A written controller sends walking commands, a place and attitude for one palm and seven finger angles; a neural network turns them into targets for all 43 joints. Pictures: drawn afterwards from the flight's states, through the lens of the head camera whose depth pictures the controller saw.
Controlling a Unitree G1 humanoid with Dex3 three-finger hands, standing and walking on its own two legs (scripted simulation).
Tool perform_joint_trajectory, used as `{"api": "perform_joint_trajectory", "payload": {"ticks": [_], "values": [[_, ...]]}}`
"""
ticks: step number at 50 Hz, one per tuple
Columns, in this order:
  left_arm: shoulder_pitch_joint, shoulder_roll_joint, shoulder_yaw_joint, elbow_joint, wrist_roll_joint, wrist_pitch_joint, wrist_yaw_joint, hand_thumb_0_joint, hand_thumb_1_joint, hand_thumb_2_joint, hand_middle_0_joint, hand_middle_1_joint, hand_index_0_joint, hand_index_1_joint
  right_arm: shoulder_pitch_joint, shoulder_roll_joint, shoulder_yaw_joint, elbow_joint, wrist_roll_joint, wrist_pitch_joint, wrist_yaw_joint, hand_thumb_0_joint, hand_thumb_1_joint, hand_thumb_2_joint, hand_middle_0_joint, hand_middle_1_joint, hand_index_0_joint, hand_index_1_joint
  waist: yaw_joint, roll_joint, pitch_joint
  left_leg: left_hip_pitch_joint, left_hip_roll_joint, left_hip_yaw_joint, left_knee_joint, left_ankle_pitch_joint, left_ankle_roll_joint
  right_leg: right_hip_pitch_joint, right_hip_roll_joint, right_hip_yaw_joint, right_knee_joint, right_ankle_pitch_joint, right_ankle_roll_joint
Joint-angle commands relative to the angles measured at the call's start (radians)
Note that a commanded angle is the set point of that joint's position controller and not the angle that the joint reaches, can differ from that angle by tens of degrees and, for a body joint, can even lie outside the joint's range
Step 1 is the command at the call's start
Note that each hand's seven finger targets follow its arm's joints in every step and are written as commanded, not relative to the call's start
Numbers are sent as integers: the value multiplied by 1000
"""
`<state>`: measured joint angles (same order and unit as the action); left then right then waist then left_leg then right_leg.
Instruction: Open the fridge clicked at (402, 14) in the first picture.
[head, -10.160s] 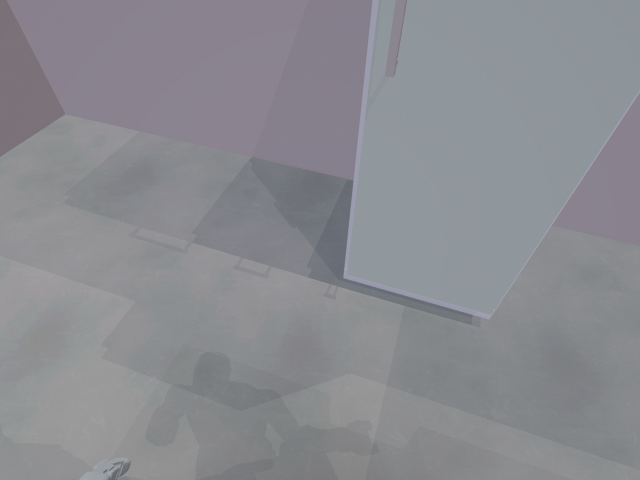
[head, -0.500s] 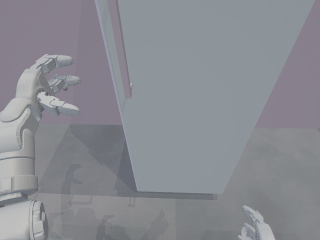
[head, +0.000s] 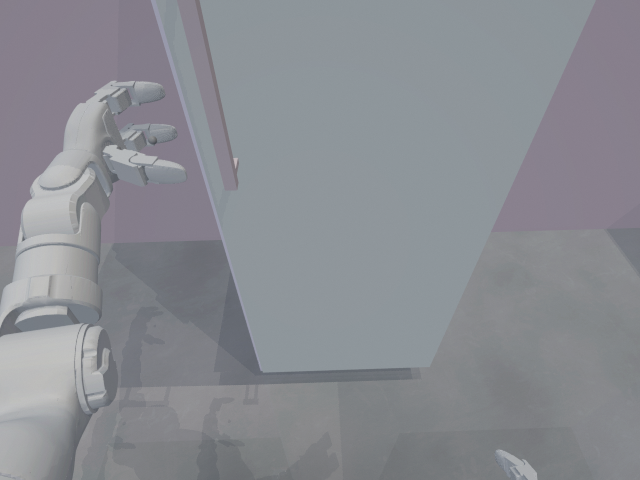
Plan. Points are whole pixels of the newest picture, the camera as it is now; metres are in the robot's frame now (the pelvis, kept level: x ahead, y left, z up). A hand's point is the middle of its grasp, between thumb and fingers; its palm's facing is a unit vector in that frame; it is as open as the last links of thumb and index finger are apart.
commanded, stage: move the hooked fingers beside the handle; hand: left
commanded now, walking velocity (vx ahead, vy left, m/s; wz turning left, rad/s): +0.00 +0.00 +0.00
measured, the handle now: (210, 74) +0.52 +0.15 +0.27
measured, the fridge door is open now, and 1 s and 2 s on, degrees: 0 0 0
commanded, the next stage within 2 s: feel for the door with the fingertips in 1.50 s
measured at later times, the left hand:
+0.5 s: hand (144, 139) +0.44 +0.22 +0.22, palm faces +0.08 -1.00 -0.01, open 14.0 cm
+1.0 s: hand (168, 128) +0.48 +0.21 +0.22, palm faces +0.09 -1.00 +0.00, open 13.8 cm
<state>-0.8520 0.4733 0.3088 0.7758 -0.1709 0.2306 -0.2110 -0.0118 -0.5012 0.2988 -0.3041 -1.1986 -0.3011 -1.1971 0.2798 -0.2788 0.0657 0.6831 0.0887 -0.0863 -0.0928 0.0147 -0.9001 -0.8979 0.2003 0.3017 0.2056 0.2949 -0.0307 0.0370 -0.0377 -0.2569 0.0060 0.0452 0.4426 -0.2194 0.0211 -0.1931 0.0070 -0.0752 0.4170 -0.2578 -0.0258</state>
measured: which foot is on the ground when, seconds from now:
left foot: down 0.00-1.00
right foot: down 0.00-1.00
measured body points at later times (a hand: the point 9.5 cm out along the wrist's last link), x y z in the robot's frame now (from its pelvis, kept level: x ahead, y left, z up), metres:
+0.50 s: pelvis +0.01 +0.00 +0.00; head +0.02 -0.01 +0.45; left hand +0.43 +0.27 +0.23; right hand +0.10 -0.27 -0.11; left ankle +0.01 +0.11 -0.74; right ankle -0.03 -0.10 -0.74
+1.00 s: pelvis +0.01 +0.00 +0.00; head +0.03 -0.01 +0.45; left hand +0.47 +0.26 +0.22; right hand +0.07 -0.26 -0.12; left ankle +0.01 +0.11 -0.74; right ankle -0.03 -0.10 -0.74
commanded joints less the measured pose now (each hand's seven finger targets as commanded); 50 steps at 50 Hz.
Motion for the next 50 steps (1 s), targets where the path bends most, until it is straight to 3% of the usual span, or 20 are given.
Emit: {"api": "perform_joint_trajectory", "payload": {"ticks": [1, 3, 4, 5, 6, 7, 8, 13, 14, 17, 20, 23, 26, 29, 32, 35, 38, 44, 48, 50], "values": [[-578, 245, 32, -242, 8, -128, 13, 0, -500, 300, -300, -1200, -300, -1200, -14, -133, -65, -126, -7, -49, -6, 0, -900, -900, 200, 300, 200, 300, -10, 34, -335, 239, 1, -70, -9, 280, 26, -6, -2, 52, -30, 331, -4], [-605, 268, 53, -256, -1, -168, 13, 0, -500, 300, -300, -1200, -300, -1200, 2, -140, -70, -121, -11, -54, -6, 0, -900, -900, 200, 300, 200, 300, -13, 8, -374, 258, 4, -72, -2, 304, 29, 11, 3, 53, -27, 353, -2], [-618, 230, 27, -225, -3, -171, 9, 0, -500, 300, -300, -1200, -300, -1200, 10, -138, -70, -114, -11, -55, -7, 0, -900, -900, 200, 300, 200, 300, -25, 14, -368, 260, 4, -67, 0, 301, 29, 0, 3, 54, -27, 355, 0], [-620, 252, 53, -179, -5, -173, 9, 0, -500, 300, -300, -1200, -300, -1200, 27, -140, -71, -100, -13, -56, -8, 0, -900, -900, 200, 300, 200, 300, -23, -7, -345, 243, 3, -69, 0, 294, 30, -5, 5, 52, -30, 356, 0], [-598, 257, 63, -146, -5, -170, 5, 0, -500, 300, -300, -1200, -300, -1200, 34, -143, -72, -96, -14, -56, -6, 0, -900, -900, 200, 300, 200, 300, -19, -11, -335, 227, 3, -63, -3, 285, 30, -3, 5, 52, -29, 355, 1], [-535, 313, 110, -117, -3, -170, 7, 0, -500, 300, -300, -1200, -300, -1200, 41, -149, -75, -99, -14, -51, -5, 0, -900, -900, 200, 300, 200, 300, 2, -36, -336, 204, 2, -58, -3, 293, 34, 27, 3, 51, -28, 368, 0], [-512, 325, 124, -124, 2, -165, 5, 0, -500, 300, -300, -1200, -300, -1200, 38, -151, -73, -106, -15, -48, -2, 0, -900, -900, 200, 300, 200, 300, 15, -13, -340, 188, -2, -52, -6, 310, 33, 48, 0, 55, -16, 403, -1], [-386, 340, 131, -121, 25, -144, -3, 0, -500, 300, -300, -1200, -300, -1200, 37, -152, -78, -137, -10, -27, 11, 0, -900, -900, 200, 300, 200, 300, 33, -30, -292, 137, 0, -30, -6, 343, 35, 69, -4, 53, -4, 468, 2], [-376, 342, 138, -166, 19, -144, -8, 0, -500, 300, -300, -1200, -300, -1200, 35, -153, -83, -149, -11, -25, 13, 0, -900, -900, 200, 300, 200, 300, 38, -34, -319, 149, 0, -26, -4, 352, 37, 80, -3, 56, -1, 484, 5], [-399, 331, 128, -270, -5, -162, -28, 0, -500, 300, -300, -1200, -300, -1200, 27, -150, -88, -164, -7, -19, 9, 0, -900, -900, 200, 300, 200, 300, 23, -38, -347, 188, 4, -21, 2, 374, 41, 92, -2, 57, -3, 502, 7], [-487, 298, 98, -413, -15, -177, -39, 0, -500, 300, -300, -1200, -300, -1200, 8, -141, -87, -168, -7, -31, 8, 0, -900, -900, 200, 300, 200, 300, 6, 58, -389, 278, 7, -38, 17, 418, 38, 45, 6, 59, -4, 485, 3], [-482, 245, 62, -400, -32, -150, -40, 0, -500, 300, -300, -1200, -300, -1200, -6, -137, -81, -151, -3, -36, 6, 0, -900, -900, 200, 300, 200, 300, -9, 79, -329, 280, 7, -42, 20, 371, 35, -12, 11, 53, -21, 426, 2], [-471, 198, 22, -235, -34, -85, -37, 0, -500, 300, -300, -1200, -300, -1200, -5, -145, -75, -121, 1, -35, -3, 0, -900, -900, 200, 300, 200, 300, -26, 10, -214, 199, 4, -50, 0, 229, 33, -73, 10, 43, -41, 312, 4], [-510, 203, 10, -149, -17, -57, -18, 0, -500, 300, -300, -1200, -300, -1200, -5, -147, -71, -112, 1, -27, -6, 0, -900, -900, 200, 300, 200, 300, -34, -2, -202, 163, -4, -53, 2, 186, 34, -83, -1, 47, -41, 278, 5], [-589, 211, 2, -134, 1, -100, 9, 0, -500, 300, -300, -1200, -300, -1200, 8, -143, -71, -111, -6, -27, -6, 0, -900, -900, 200, 300, 200, 300, -45, -13, -242, 173, -3, -64, 10, 188, 34, -83, -3, 49, -35, 261, 4], [-667, 225, 13, -190, 3, -176, 23, 0, -500, 300, -300, -1200, -300, -1200, 10, -137, -68, -119, -14, -36, -4, 0, -900, -900, 200, 300, 200, 300, -39, 14, -359, 234, -3, -75, 22, 247, 29, -44, -1, 55, -15, 315, 1], [-678, 223, 22, -175, -4, -219, 25, 0, -500, 300, -300, -1200, -300, -1200, 18, -137, -65, -114, -17, -44, 0, 0, -900, -900, 200, 300, 200, 300, -33, 17, -388, 259, 1, -81, 25, 284, 27, -35, 4, 53, -8, 339, 0], [-566, 297, 80, 80, 38, -166, 29, 0, -500, 300, -300, -1200, -300, -1200, 50, -150, -62, -103, -17, -20, 0, 0, -900, -900, 200, 300, 200, 300, -13, -54, -231, 93, -2, -60, -3, 206, 33, -29, -6, 53, -14, 315, 4], [-510, 355, 124, -72, 45, -212, 20, 0, -500, 300, -300, -1200, -300, -1200, 63, -150, -73, -144, -21, -16, 6, 0, -900, -900, 200, 300, 200, 300, 22, -24, -378, 142, 0, -49, 11, 326, 33, 66, -4, 59, 14, 434, 0], [-510, 298, 95, -187, 30, -237, 6, 0, -500, 300, -300, -1200, -300, -1200, 54, -140, -81, -153, -20, -22, 10, 0, -900, -900, 200, 300, 200, 300, 18, 21, -422, 218, 8, -50, 22, 395, 30, 57, 3, 57, 18, 462, -2]]}}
